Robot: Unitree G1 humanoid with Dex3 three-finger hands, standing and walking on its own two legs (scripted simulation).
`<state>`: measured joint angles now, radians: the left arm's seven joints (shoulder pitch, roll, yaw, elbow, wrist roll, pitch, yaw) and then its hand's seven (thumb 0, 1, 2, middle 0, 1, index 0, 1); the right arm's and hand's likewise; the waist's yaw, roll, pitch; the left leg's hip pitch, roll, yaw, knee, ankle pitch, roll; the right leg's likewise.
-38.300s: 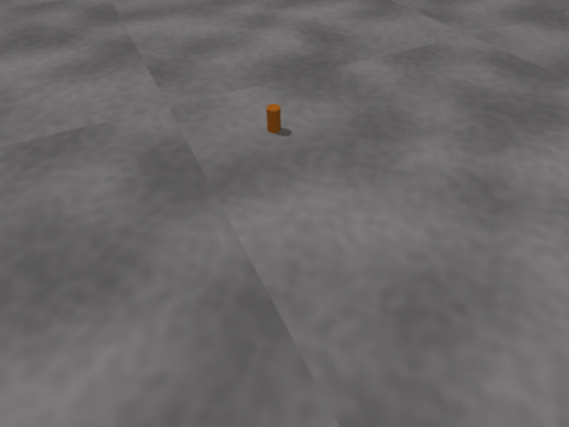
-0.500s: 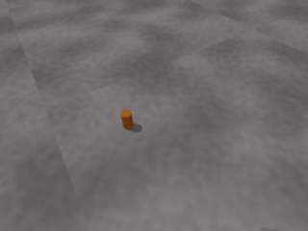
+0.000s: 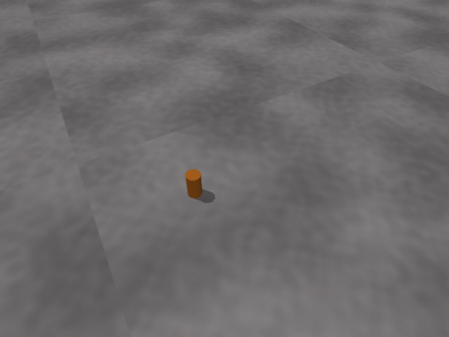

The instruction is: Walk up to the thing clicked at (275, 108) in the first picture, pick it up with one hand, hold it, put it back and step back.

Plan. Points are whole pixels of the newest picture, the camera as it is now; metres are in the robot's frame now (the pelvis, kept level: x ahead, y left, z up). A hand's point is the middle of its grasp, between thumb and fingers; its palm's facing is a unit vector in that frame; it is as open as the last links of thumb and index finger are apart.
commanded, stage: step back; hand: left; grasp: from the side
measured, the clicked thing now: (194, 184) +1.03 +0.20 -0.69
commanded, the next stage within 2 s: stand in 0.36 s
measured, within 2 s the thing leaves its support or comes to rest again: neither
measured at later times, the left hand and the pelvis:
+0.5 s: hand out of the picture +0.11 +0.26 -0.15, palm faces -0.01 -0.94 -0.35, open 7.4 cm; pelvis +0.01 +0.01 +0.01, yaw +0 degrees
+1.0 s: hand out of the picture +0.04 +0.25 -0.14, palm faces -0.03 -0.94 -0.34, open 7.4 cm; pelvis -0.02 +0.00 +0.02, yaw +0 degrees
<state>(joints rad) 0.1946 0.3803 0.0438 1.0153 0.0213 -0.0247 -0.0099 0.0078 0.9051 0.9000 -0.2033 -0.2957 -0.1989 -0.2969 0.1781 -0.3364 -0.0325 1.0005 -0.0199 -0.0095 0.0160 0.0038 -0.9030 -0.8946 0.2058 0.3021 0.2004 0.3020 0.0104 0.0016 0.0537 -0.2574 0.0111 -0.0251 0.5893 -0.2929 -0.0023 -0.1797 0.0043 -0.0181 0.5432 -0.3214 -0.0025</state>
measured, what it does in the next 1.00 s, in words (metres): stands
